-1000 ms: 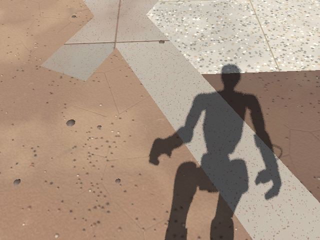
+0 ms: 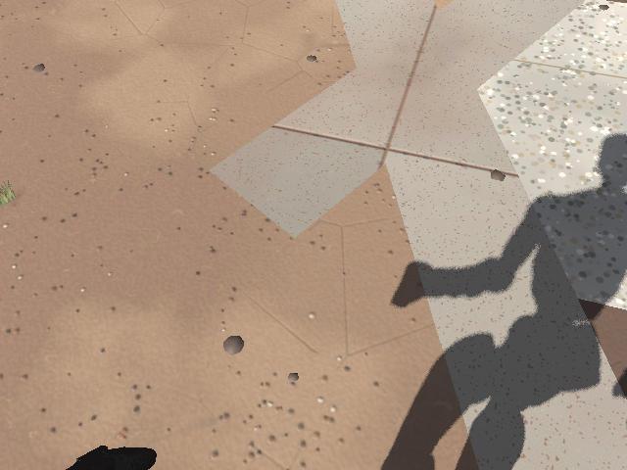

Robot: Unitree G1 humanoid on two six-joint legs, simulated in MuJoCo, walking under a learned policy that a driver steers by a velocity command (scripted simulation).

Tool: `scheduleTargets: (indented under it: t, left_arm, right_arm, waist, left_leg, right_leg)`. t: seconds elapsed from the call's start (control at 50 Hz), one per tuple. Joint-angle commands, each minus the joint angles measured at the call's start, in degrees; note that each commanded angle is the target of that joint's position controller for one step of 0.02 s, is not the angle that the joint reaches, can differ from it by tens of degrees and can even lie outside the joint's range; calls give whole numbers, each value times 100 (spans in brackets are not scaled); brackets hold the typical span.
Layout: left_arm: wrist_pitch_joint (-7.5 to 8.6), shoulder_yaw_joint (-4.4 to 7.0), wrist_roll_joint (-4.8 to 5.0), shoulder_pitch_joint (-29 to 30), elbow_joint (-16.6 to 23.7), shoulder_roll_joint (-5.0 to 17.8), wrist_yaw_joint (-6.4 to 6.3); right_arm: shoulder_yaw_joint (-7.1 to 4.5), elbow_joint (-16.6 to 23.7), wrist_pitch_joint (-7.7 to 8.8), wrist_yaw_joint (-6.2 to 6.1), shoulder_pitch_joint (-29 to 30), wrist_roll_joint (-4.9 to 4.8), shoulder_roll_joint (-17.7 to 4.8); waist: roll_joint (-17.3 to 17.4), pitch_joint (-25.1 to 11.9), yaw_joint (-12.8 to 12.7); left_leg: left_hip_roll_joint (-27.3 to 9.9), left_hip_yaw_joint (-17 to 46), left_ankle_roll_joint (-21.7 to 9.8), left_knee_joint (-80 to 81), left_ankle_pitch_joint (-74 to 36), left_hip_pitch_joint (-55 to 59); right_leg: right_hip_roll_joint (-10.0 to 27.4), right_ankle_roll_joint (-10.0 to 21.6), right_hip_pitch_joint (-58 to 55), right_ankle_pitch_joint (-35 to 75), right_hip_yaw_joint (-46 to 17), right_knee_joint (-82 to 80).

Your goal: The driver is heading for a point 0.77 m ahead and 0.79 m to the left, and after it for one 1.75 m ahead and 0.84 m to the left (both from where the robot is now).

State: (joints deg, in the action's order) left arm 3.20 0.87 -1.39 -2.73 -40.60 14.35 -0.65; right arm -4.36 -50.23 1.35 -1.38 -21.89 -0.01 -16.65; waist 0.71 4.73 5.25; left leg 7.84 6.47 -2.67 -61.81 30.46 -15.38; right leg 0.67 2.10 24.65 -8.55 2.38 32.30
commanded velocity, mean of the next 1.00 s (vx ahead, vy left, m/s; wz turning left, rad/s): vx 0.21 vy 0.00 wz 0.59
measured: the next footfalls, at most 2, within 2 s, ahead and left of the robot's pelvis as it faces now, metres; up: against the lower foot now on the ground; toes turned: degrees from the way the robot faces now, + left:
left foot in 0.38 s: +0.09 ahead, +0.12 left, +0.00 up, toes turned +15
right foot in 0.86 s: +0.25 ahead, -0.03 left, +0.00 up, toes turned +32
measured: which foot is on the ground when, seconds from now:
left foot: up 0.00-0.36, down 0.38-0.86, up 0.88-1.00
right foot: down 0.00-0.38, up 0.40-0.84, down 0.86-1.00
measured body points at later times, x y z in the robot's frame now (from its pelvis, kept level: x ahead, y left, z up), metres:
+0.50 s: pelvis +0.05 +0.03 +0.01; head +0.06 +0.06 +0.46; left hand +0.06 +0.32 -0.13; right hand +0.27 -0.19 -0.08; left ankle +0.05 +0.11 -0.73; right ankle +0.08 -0.11 -0.67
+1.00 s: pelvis +0.17 +0.04 +0.02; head +0.20 +0.03 +0.47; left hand +0.11 +0.33 -0.08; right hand +0.41 -0.14 -0.11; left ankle +0.09 +0.13 -0.66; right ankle +0.22 -0.05 -0.73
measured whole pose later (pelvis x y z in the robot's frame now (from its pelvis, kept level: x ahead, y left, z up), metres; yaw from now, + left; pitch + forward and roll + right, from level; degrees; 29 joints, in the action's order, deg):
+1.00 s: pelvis +0.17 +0.04 +0.02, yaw +34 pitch +0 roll +0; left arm 2.3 2.2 -1.4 -15.1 -42.9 15.0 -1.3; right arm -4.6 -44.7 0.2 1.9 -16.0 1.9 -18.3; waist 2.8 0.2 0.6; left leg 4.8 5.4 -2.7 -56.3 21.0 -25.5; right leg -0.6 1.6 9.8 -13.6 2.3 22.9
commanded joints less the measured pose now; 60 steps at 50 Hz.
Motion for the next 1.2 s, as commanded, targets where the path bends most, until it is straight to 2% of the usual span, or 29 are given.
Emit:
scheduleTargets:
  t: [0.02, 0.04, 0.1, 0.18, 0.24, 0.34, 0.36, 0.38, 0.4, 0.42, 0.44, 0.46, 0.48, 0.52, 0.58, 0.76, 0.8, 0.84, 0.86, 0.88, 0.9, 0.92, 0.94, 0.96, 0.98, 1.02, 1.04, 1.14, 1.2]
  left_arm:
    - [-57, 136, 33, -800, 137, 455, -84]
    - [-66, 148, 47, -730, 97, 520, -104]
    - [-14, 212, 16, -867, -6, 678, -79]
    - [-85, 251, -13, -813, -38, 746, -87]
    - [-164, 311, -25, -810, -50, 892, -59]
    - [-353, 446, 0, -1069, -114, 1217, -9]
    - [-399, 462, 24, -1072, -134, 1230, -4]
    - [-441, 462, -1, -1306, -211, 1148, 16]
    - [-499, 388, -47, -1598, -124, 778, 68]
    - [-599, 315, -1, -1176, 249, 646, -28]
    - [-677, 358, 13, -914, 214, 855, -71]
    - [-670, 360, 63, -927, 200, 787, -42]
    - [-610, 373, 45, -964, 143, 814, -4]
    - [-554, 434, -117, -990, 65, 972, 88]
    - [-519, 426, -88, -779, 114, 848, 171]
    - [-283, 345, -9, -214, 330, 707, 158]
    - [-221, 330, 49, -366, 335, 705, 121]
    - [-127, 325, 85, -1189, 91, 645, 24]
    - [-58, 396, 35, -1712, -40, 924, -60]
    - [-17, 506, -85, -2219, -30, 1566, -144]
    - [-52, 608, -115, -2020, -52, 1901, -161]
    - [-64, 506, -62, -1652, 7, 1437, -141]
    - [-44, 405, 8, -1336, 72, 1061, -108]
    - [-27, 340, 13, -1117, 128, 857, -90]
    - [0, 307, 20, -1109, 107, 786, -98]
    - [47, 302, 45, -1254, 25, 770, -51]
    - [50, 308, 48, -1362, -25, 774, -34]
    - [-61, 318, 90, -1457, -133, 811, -64]
    - [-103, 372, 113, -1485, -203, 980, -66]
  right_arm:
    - [-157, 309, -142, 86, -209, 131, -526]
    - [-144, 312, -245, 162, -229, 152, -436]
    - [-121, 442, -368, 250, -107, 118, -306]
    - [-55, 747, -489, 340, 519, 148, -259]
    - [20, 942, -523, 422, 936, 121, -224]
    - [13, 1209, -478, 420, 1309, 101, -362]
    - [6, 1180, -425, 399, 1179, 110, -356]
    - [-27, 1096, -350, 339, 961, 152, -476]
    - [-132, 1133, -261, 242, 823, 207, -1025]
    - [-312, 1211, -281, 216, 721, 129, -1655]
    - [-287, 1094, -290, 203, 440, 85, -1362]
    - [-198, 1033, -301, 173, 592, 67, -1098]
    - [-150, 1053, -333, 159, 893, 82, -914]
    - [-87, 1127, -326, 140, 1071, 62, -703]
    - [-125, 1016, -216, 211, 729, 63, -806]
    - [-224, 831, -44, 244, 256, 131, -1028]
    - [-237, 873, -27, 269, 403, 134, -1035]
    - [-229, 974, -27, 258, 853, 92, -966]
    - [-165, 1021, 16, 232, 914, 72, -709]
    - [-9, 1205, 76, 227, 907, -10, -152]
    - [-39, 1266, 80, 198, 918, 133, -432]
    - [-107, 1145, 54, 204, 863, 241, -705]
    - [-128, 974, 27, 266, 726, 230, -700]
    - [-125, 863, -20, 319, 572, 189, -624]
    - [-122, 818, -75, 371, 535, 209, -579]
    - [-91, 888, -153, 430, 611, 194, -479]
    - [-64, 961, -176, 451, 764, 172, -411]
    - [96, 1297, -238, 579, 1561, 165, -143]
    - [113, 1405, -247, 581, 1729, 190, -190]
  waist:
    - [-664, -968, -454]
    - [-869, -806, -378]
    - [-771, -930, -287]
    - [-877, -821, -323]
    - [-964, -752, -430]
    - [-956, -673, -606]
    - [-803, -678, -510]
    - [-345, -742, -450]
    - [1268, -756, -523]
    - [1729, -566, -332]
    - [885, -631, -168]
    - [756, -592, -348]
    - [703, -524, -491]
    - [922, -588, -476]
    - [518, -498, -411]
    - [544, -315, -217]
    - [535, -313, -356]
    - [282, -330, -931]
    - [-204, -469, -1179]
    - [-1431, -886, -1322]
    - [-1440, -482, -1071]
    - [-670, 27, -773]
    - [-385, 215, -605]
    - [-484, 162, -489]
    - [-705, 76, -486]
    - [-778, -232, -458]
    - [-745, -319, -492]
    - [-876, -316, -703]
    - [-928, -414, -731]
  left_leg:
    - [-615, -156, 232, -868, -378, -1440]
    - [-623, -257, 316, -814, -505, -1270]
    - [-572, -353, 359, -657, -744, -1132]
    - [-825, -533, 341, 242, -1247, -1189]
    - [-886, -751, 290, 1186, -1417, -679]
    - [-768, -1025, 112, 2447, -984, -144]
    - [-679, -1062, 33, 3051, -1263, 235]
    - [-737, -700, -55, 3713, -1668, 723]
    - [-2097, 1155, -335, 4576, -2668, 1163]
    - [-3041, 2435, -1300, 4585, -3967, 818]
    - [-2791, 1961, -1497, 4369, -4419, 922]
    - [-2364, 1534, -1373, 4412, -3606, 853]
    - [-1961, 1308, -1132, 4624, -2270, 786]
    - [-1614, 1329, -1049, 4933, -891, 898]
    - [-1654, 1648, -1133, 5142, -444, 1057]
    - [-1595, 2225, -1276, 4931, -156, 551]
    - [-1501, 2350, -1183, 4787, -162, 93]
    - [-1086, 2153, -851, 4249, -46, -994]
    - [-667, 1751, -573, 3462, 274, -1790]
    - [21, 630, -249, 1667, 533, -2424]
    - [81, 243, -209, 800, 196, -2943]
    - [-384, 330, -202, 394, -302, -2851]
    - [-500, 250, -126, 376, -665, -2588]
    - [-586, 117, -17, 334, -949, -2375]
    - [-603, -79, 80, 114, -1158, -2280]
    - [-621, -293, 215, -113, -1341, -2133]
    - [-621, -382, 266, -55, -1401, -2157]
    - [-730, -801, 296, 1375, -2074, -1868]
    - [-605, -1111, 114, 2285, -2034, -1147]
  right_leg:
    - [1786, 852, -2056, 3605, -1373, -1091]
    - [1620, 858, -1652, 3463, -1032, -1286]
    - [1643, 1008, -1419, 3661, -595, -1389]
    - [1672, 986, -1213, 2358, -167, -1605]
    - [1629, 881, -968, 1367, 128, -1612]
    - [1876, 658, -1177, 467, 159, -1119]
    - [1809, 462, -1066, 339, 308, -766]
    - [1635, 149, -812, 31, 502, -165]
    - [982, -272, 14, -1633, 1051, 1457]
    - [90, -483, 996, -2960, 537, 2339]
    - [249, -500, 1000, -2734, -57, 2917]
    - [298, -466, 995, -2261, -248, 2927]
    - [373, -437, 979, -1778, -345, 2664]
    - [286, -432, 979, -1276, -256, 2642]
    - [208, -464, 1106, -1077, -307, 2236]
    - [-47, -397, 437, -1160, -383, 689]
    - [-157, -304, -257, -1158, -407, 262]
    - [-262, -201, -1979, -583, -343, -774]
    - [186, -151, -3006, -949, -788, -1103]
    - [1798, 143, -3626, -2947, -2682, -2033]
    - [2442, 586, -2977, -3787, -4215, -2586]
    - [2280, 677, -2448, -3441, -3722, -2467]
    - [1916, 594, -2133, -2441, -2910, -2385]
    - [1597, 496, -2097, -1299, -2151, -2318]
    - [1413, 509, -2094, 57, -1563, -2188]
    - [1299, 539, -2171, 2738, -745, -1746]
    - [1283, 568, -2239, 3518, -462, -1594]
    - [1179, 581, -2271, 3664, 277, -1429]
    - [1211, 457, -2245, 3856, 496, -1060]
Keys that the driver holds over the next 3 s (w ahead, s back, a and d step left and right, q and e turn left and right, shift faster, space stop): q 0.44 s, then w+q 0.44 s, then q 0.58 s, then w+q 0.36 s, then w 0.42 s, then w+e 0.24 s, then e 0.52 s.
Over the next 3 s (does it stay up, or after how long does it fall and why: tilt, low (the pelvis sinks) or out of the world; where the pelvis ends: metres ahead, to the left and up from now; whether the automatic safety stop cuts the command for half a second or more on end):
stays up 0.51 0.62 0.01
